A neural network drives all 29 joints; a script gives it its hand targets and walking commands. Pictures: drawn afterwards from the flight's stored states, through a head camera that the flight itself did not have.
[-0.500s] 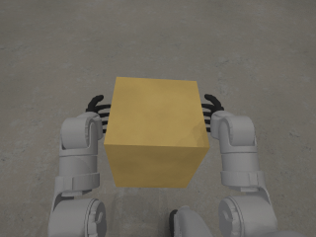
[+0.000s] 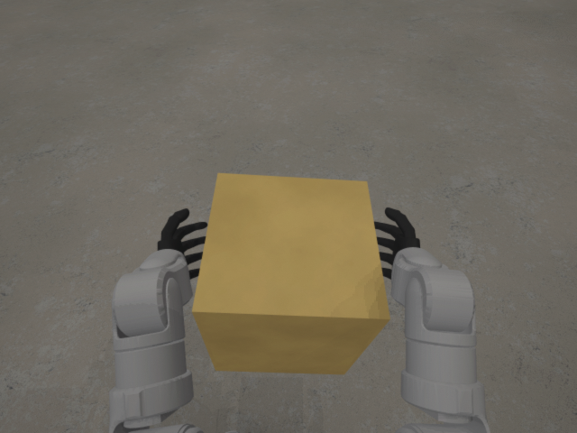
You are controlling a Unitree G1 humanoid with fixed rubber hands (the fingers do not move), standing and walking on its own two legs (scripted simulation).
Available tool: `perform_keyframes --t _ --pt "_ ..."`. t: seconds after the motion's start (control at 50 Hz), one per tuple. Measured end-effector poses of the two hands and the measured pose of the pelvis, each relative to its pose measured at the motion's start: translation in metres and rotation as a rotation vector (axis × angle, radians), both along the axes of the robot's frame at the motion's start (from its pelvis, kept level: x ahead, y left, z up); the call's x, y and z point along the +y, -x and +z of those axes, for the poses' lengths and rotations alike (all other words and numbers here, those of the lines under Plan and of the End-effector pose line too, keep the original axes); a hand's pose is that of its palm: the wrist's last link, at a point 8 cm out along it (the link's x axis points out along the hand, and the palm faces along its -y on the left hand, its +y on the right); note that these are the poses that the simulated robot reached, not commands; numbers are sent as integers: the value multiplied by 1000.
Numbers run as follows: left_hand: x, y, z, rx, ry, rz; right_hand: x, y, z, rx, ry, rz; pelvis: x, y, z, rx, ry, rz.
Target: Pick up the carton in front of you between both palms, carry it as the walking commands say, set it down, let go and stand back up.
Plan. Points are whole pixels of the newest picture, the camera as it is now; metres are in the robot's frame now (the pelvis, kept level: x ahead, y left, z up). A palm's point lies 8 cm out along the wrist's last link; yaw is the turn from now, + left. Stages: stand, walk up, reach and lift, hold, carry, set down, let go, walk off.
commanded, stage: carry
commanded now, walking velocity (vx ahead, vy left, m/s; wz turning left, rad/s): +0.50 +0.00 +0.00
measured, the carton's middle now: (286, 282) +0.33 +0.01 +0.02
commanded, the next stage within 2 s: none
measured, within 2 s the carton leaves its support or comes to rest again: neither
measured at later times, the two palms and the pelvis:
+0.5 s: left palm (203, 157) +0.55 +0.15 +0.09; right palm (371, 155) +0.54 -0.15 +0.09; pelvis +0.28 +0.00 -0.02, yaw -2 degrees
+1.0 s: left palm (201, 146) +0.60 +0.16 +0.07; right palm (355, 140) +0.61 -0.13 +0.07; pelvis +0.34 +0.01 -0.02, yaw +0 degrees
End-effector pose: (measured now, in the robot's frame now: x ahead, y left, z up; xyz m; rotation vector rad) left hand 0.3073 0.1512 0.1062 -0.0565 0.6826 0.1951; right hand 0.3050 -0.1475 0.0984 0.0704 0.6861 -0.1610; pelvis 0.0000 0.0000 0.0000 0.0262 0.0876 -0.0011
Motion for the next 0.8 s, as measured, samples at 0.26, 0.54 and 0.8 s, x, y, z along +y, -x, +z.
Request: perform_keyframes --t 0.26,0.54,0.8 --pt "18 -117 -38 102 0 -92 19 -101 -23 106 57 -44 34 -154 -2 -22 35 -50" --pt "-9 -257 -18 -20 -48 -57 -8 -253 -17 -18 10 -13 2 -295 -19 -48 43 -20" --pt "0 -302 -26 14 -24 -24 1 -306 -21 17 18 15 0 -342 -15 -22 43 5"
